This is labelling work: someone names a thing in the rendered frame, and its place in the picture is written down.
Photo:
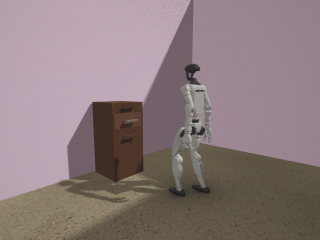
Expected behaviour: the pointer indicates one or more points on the cabinet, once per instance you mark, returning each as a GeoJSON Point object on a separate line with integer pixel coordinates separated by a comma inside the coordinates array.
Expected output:
{"type": "Point", "coordinates": [117, 157]}

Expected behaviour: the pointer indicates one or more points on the robot left upper arm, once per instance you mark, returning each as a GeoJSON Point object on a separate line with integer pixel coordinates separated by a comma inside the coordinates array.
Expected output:
{"type": "Point", "coordinates": [185, 90]}

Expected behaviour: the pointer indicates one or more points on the left robot forearm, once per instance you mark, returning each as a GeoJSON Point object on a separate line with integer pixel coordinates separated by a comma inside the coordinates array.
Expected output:
{"type": "Point", "coordinates": [189, 118]}

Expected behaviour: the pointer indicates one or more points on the left robot hand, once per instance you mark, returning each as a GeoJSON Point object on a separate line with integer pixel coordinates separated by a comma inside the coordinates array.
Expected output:
{"type": "Point", "coordinates": [186, 139]}

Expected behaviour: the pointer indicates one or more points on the right robot thigh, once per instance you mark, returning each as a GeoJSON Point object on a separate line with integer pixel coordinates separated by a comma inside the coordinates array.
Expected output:
{"type": "Point", "coordinates": [195, 157]}

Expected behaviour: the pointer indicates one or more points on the handle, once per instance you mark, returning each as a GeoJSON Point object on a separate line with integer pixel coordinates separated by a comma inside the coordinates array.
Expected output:
{"type": "Point", "coordinates": [127, 105]}
{"type": "Point", "coordinates": [131, 120]}
{"type": "Point", "coordinates": [133, 135]}

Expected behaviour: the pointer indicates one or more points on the robot right upper arm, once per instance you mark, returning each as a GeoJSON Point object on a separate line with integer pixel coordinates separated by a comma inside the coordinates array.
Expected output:
{"type": "Point", "coordinates": [207, 104]}

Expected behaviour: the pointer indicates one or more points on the right robot shin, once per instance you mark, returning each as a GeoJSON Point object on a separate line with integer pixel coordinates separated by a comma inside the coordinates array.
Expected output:
{"type": "Point", "coordinates": [199, 171]}

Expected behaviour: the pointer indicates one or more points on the right robot forearm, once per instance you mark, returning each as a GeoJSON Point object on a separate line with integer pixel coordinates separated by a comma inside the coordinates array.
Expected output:
{"type": "Point", "coordinates": [207, 118]}

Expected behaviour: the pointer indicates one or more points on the drawer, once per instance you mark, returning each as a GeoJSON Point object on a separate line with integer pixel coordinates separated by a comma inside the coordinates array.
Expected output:
{"type": "Point", "coordinates": [120, 120]}

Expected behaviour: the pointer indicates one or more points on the right robot hand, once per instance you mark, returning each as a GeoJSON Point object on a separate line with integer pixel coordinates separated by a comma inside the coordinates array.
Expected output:
{"type": "Point", "coordinates": [207, 131]}

